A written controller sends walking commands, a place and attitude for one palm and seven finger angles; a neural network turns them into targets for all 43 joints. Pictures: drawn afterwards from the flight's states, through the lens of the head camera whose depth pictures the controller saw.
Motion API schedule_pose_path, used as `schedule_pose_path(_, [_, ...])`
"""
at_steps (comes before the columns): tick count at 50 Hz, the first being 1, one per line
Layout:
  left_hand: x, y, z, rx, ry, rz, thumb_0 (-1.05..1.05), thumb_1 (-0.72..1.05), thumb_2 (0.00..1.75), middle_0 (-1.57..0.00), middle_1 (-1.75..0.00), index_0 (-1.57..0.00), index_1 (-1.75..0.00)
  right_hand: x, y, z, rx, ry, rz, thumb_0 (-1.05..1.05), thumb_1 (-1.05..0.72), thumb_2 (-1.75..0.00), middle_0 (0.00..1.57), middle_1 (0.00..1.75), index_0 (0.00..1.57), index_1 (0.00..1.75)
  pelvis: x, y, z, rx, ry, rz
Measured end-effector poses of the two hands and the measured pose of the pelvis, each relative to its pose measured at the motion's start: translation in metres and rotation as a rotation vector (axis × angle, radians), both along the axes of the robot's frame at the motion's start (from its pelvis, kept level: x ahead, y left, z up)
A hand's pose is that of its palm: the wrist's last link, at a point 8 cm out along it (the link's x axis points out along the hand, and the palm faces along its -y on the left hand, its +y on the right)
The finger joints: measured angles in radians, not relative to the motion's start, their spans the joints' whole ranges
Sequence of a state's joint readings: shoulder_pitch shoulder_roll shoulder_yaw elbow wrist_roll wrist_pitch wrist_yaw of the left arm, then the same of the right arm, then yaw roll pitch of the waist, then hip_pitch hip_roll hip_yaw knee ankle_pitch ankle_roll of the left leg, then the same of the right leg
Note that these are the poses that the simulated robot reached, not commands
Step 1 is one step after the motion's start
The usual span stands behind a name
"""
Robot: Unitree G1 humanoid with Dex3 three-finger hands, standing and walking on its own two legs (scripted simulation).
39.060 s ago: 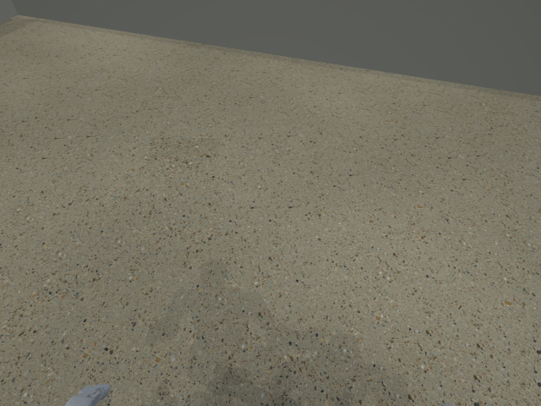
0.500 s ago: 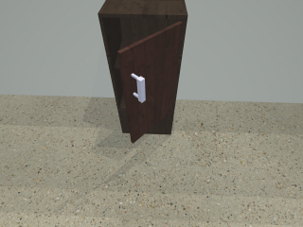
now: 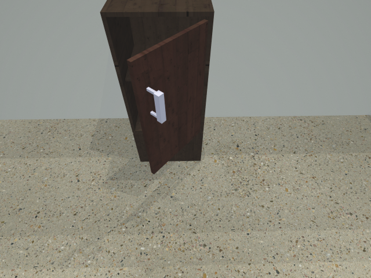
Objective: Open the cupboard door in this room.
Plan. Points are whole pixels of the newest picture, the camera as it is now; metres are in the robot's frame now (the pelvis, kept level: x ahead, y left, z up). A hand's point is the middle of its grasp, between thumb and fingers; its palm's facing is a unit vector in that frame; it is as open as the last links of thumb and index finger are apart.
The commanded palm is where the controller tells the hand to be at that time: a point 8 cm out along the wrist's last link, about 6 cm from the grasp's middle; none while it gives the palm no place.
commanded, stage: walk to a spot facing it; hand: left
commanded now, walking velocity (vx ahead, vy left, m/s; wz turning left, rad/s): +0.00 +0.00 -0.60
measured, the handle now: (155, 105) +0.63 +0.15 -0.03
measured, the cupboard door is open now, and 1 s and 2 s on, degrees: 49 49 49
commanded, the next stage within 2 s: none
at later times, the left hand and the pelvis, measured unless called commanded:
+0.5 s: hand out of the picture +0.13 +0.18 -0.16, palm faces -0.22 -0.94 -0.25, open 7.4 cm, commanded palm none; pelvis -0.02 -0.01 -0.01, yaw -15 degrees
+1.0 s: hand (140, 271) +0.17 +0.13 -0.17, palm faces -0.47 -0.86 -0.19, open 7.4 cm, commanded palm none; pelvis -0.02 -0.01 +0.00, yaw -32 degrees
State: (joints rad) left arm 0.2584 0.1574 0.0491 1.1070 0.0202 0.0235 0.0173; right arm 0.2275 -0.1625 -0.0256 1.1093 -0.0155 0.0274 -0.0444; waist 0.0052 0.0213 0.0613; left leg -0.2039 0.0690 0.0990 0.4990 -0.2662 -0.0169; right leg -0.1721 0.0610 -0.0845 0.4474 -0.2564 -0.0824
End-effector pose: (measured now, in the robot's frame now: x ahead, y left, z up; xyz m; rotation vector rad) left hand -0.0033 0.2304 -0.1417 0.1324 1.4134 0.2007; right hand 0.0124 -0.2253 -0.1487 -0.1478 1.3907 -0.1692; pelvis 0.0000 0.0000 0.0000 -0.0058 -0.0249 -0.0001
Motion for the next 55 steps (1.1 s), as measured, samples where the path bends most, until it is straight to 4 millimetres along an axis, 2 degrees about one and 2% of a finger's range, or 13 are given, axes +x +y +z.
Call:
schedule_pose_path(8, [0.023, 0.023, -0.014, -0.017, -0.011, -0.05, 0.01, 0.91, 0.9, -0.2, -0.3, -0.2, -0.3, -0.015, 0.003, 0.009, -0.065, -0.015, -0.077, 0.0, -0.91, -0.9, 0.2, 0.3, 0.2, 0.3, -0.004, 0.016, -0.006, -0.008, 0.011, -0.065])
schedule_pose_path(15, [0.075, 0.034, 0.001, -0.01, -0.098, -0.147, 0.01, 0.91, 0.9, -0.2, -0.3, -0.19, -0.3, -0.041, 0.009, 0.018, -0.079, -0.02, -0.113, 0.0, -0.91, -0.9, 0.2, 0.3, 0.2, 0.3, -0.011, 0.022, 0.002, -0.014, 0.022, -0.132])
schedule_pose_path(21, [0.117, 0.017, 0.011, 0.007, -0.167, -0.256, 0.01, 0.91, 0.9, -0.19, -0.3, -0.19, -0.3, -0.056, 0.0, 0.013, -0.049, -0.028, -0.177, 0.0, -0.91, -0.9, 0.2, 0.3, 0.21, 0.3, -0.016, 0.01, 0.002, -0.01, 0.025, -0.206])
schedule_pose_path(26, [0.142, -0.012, 0.008, 0.035, -0.221, -0.357, 0.01, 0.91, 0.9, -0.19, -0.3, -0.19, -0.3, -0.065, -0.026, -0.009, -0.021, -0.06, -0.256, 0.0, -0.91, -0.9, 0.21, 0.3, 0.21, 0.3, -0.017, -0.014, -0.015, 0.022, 0.028, -0.268])
schedule_pose_path(29, [0.143, -0.027, 0.009, 0.044, -0.223, -0.386, 0.01, 0.91, 0.9, -0.19, -0.3, -0.19, -0.3, -0.064, -0.045, -0.013, -0.034, -0.064, -0.284, 0.01, -0.91, -0.9, 0.2, 0.3, 0.21, 0.3, -0.022, -0.018, -0.016, 0.012, 0.022, -0.302])
schedule_pose_path(34, [0.133, -0.036, 0.008, 0.034, -0.164, -0.433, 0.01, 0.91, 0.9, -0.2, -0.3, -0.2, -0.3, -0.044, -0.066, 0.007, -0.087, -0.156, -0.322, 0.01, -0.91, -0.9, 0.2, 0.3, 0.2, 0.3, -0.024, -0.019, -0.007, 0.029, 0.026, -0.371])
schedule_pose_path(38, [0.132, -0.036, 0.0, 0.005, -0.125, -0.472, 0.01, 0.91, 0.9, -0.2, -0.3, -0.2, -0.3, -0.03, -0.071, 0.024, -0.133, -0.24, -0.352, 0.01, -0.91, -0.9, 0.2, 0.3, 0.2, 0.3, -0.021, -0.014, -0.006, 0.032, 0.034, -0.428])
schedule_pose_path(41, [0.14, -0.033, -0.012, -0.021, -0.112, -0.495, 0.01, 0.91, 0.9, -0.2, -0.3, -0.2, -0.3, -0.029, -0.067, 0.029, -0.176, -0.287, -0.373, 0.0, -0.91, -0.9, 0.2, 0.3, 0.2, 0.3, -0.016, -0.006, -0.012, 0.012, 0.044, -0.463])
schedule_pose_path(44, [0.154, -0.035, -0.014, -0.039, -0.115, -0.524, 0.01, 0.91, 0.9, -0.2, -0.3, -0.2, -0.3, -0.044, -0.057, 0.034, -0.193, -0.266, -0.379, 0.0, -0.91, -0.9, 0.2, 0.3, 0.2, 0.3, -0.015, -0.004, -0.01, 0.002, 0.036, -0.491])
schedule_pose_path(49, [0.182, -0.05, 0.0, -0.058, -0.164, -0.581, 0.01, 0.91, 0.9, -0.2, -0.3, -0.19, -0.3, -0.083, -0.042, 0.038, -0.172, -0.166, -0.425, 0.0, -0.91, -0.9, 0.2, 0.3, 0.21, 0.3, -0.015, -0.01, 0.001, -0.019, 0.04, -0.542])
schedule_pose_path(55, [0.206, -0.088, 0.01, -0.036, -0.192, -0.711, 0.01, 0.91, 0.9, -0.19, -0.3, -0.19, -0.3, -0.133, -0.039, 0.02, -0.125, -0.115, -0.554, 0.01, -0.91, -0.9, 0.21, 0.3, 0.21, 0.3, -0.019, -0.025, -0.003, -0.009, 0.036, -0.632])
